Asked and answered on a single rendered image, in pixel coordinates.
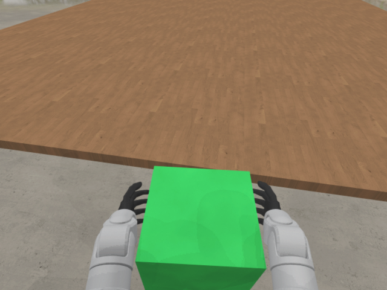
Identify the left robot forearm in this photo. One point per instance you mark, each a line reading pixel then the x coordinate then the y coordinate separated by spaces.
pixel 113 254

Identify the right robot forearm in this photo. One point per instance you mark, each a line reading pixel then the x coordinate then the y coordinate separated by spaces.
pixel 289 253

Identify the carton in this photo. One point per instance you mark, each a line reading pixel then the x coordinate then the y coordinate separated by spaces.
pixel 200 231

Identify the left robot hand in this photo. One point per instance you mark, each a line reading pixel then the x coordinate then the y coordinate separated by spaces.
pixel 129 201

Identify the right robot hand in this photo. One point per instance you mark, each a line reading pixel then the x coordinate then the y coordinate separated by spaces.
pixel 270 200

